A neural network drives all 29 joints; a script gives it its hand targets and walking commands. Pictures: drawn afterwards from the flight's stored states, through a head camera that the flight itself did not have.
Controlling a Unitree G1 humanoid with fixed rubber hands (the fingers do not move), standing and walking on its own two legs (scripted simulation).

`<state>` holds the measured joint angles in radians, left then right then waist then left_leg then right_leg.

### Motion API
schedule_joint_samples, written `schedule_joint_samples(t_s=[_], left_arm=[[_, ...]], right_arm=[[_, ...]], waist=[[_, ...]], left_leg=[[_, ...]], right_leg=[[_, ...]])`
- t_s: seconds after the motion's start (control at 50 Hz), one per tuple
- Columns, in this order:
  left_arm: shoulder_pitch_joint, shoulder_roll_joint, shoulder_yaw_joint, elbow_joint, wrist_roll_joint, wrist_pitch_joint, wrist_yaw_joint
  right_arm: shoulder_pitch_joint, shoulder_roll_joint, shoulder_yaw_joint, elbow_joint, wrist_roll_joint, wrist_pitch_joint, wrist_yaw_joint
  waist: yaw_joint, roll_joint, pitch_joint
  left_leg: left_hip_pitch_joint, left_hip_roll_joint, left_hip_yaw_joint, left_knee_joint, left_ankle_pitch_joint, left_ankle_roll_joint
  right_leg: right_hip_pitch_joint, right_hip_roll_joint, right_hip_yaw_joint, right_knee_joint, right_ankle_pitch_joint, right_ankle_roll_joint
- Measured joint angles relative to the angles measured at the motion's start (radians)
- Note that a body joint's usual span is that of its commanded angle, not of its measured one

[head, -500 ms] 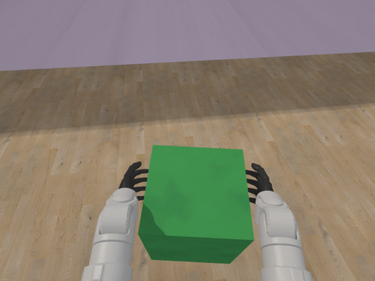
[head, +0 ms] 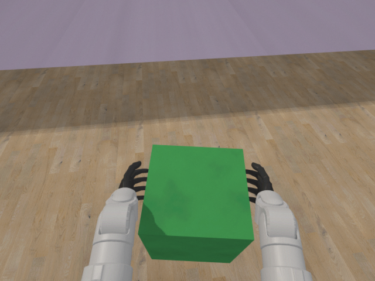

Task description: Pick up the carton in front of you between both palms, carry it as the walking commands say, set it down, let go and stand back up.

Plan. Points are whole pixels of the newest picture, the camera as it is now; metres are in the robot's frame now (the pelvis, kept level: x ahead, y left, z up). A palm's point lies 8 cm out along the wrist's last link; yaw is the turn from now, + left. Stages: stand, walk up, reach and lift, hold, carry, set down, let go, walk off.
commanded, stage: carry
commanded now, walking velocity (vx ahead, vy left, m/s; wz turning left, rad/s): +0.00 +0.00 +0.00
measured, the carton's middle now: (194, 208) +0.31 +0.00 -0.05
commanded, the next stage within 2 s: hold in 0.02 s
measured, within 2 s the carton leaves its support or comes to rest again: neither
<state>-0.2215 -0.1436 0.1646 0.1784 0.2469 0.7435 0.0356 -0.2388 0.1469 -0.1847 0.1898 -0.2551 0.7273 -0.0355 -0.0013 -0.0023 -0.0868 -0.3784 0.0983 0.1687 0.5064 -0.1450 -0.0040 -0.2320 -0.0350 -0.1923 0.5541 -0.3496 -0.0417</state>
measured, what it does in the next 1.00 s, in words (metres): shifts its weight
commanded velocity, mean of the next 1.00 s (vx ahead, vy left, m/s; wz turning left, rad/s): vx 0.00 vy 0.00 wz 0.00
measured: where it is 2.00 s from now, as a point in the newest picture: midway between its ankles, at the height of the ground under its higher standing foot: outside the picture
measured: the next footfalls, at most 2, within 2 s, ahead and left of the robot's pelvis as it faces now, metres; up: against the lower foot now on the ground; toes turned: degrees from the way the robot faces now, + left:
none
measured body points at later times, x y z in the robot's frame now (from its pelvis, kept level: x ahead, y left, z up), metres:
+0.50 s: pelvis -0.01 +0.05 +0.01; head -0.04 +0.07 +0.46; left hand +0.32 +0.12 +0.04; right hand +0.26 -0.17 +0.05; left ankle +0.07 +0.15 -0.73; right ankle -0.03 -0.08 -0.73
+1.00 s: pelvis +0.01 +0.06 +0.01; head -0.02 +0.08 +0.46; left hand +0.35 +0.13 +0.04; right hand +0.28 -0.16 +0.05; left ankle +0.07 +0.15 -0.73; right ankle -0.03 -0.08 -0.73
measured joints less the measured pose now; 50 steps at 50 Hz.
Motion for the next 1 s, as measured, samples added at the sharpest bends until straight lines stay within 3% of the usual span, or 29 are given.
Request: schedule_joint_samples(t_s=[0.04, 0.1, 0.18, 0.3, 0.44, 0.72, 0.9, 1.0], left_arm=[[0.001, 0.0, 0.002, -0.006, 0.0, -0.002, 0.001], [0.03, 0.005, 0.006, -0.044, 0.002, -0.006, -0.006], [0.037, 0.006, 0.007, -0.032, -0.001, -0.018, -0.012], [-0.015, -0.003, 0.014, 0.039, 0.029, -0.026, -0.013], [-0.059, -0.013, 0.053, 0.094, 0.063, -0.018, -0.024], [-0.073, -0.016, 0.078, 0.112, 0.066, -0.009, -0.031], [-0.079, -0.018, 0.078, 0.116, 0.064, -0.012, -0.028], [-0.13, -0.032, 0.136, 0.175, 0.096, -0.043, -0.038]], right_arm=[[-0.004, 0.001, -0.002, 0.005, 0.001, -0.007, 0.002], [-0.01, 0.003, 0.012, 0.033, -0.007, -0.039, 0.012], [-0.009, 0.002, 0.006, 0.05, -0.01, -0.052, 0.017], [-0.014, 0.003, -0.029, 0.058, -0.004, -0.046, 0.017], [-0.05, 0.012, -0.071, 0.112, -0.027, -0.043, 0.036], [-0.086, 0.022, -0.105, 0.161, -0.064, -0.049, 0.054], [-0.086, 0.022, -0.109, 0.154, -0.062, -0.047, 0.052], [-0.137, 0.039, -0.155, 0.203, -0.088, -0.067, 0.04]], waist=[[0.004, -0.004, 0.023], [0.023, -0.015, 0.091], [0.004, -0.004, 0.122], [-0.01, -0.013, 0.129], [-0.001, -0.029, 0.117], [0.007, -0.033, 0.1], [0.007, -0.034, 0.096], [0.016, -0.034, 0.105]], left_leg=[[0.026, -0.011, -0.021, -0.013, 0.017, 0.003], [0.124, -0.056, -0.144, -0.079, 0.037, -0.007], [0.196, -0.068, -0.237, -0.12, 0.015, -0.023], [0.246, -0.084, -0.244, -0.135, 0.011, -0.038], [0.265, -0.103, -0.218, -0.13, 0.005, -0.014], [0.264, -0.135, -0.196, -0.116, -0.007, 0.024], [0.263, -0.138, -0.197, -0.118, -0.014, 0.025], [0.241, -0.133, -0.201, -0.097, -0.026, 0.018]], right_leg=[[0.02, 0.003, 0.008, -0.007, 0.005, -0.006], [0.093, 0.027, 0.078, -0.067, 0.041, -0.004], [0.149, 0.06, 0.138, -0.133, 0.087, 0.0], [0.174, 0.068, 0.213, -0.148, 0.11, 0.017], [0.18, 0.057, 0.263, -0.145, 0.117, 0.04], [0.185, 0.034, 0.307, -0.155, 0.118, 0.062], [0.182, 0.037, 0.319, -0.158, 0.114, 0.067], [0.156, 0.045, 0.319, -0.128, 0.099, 0.066]])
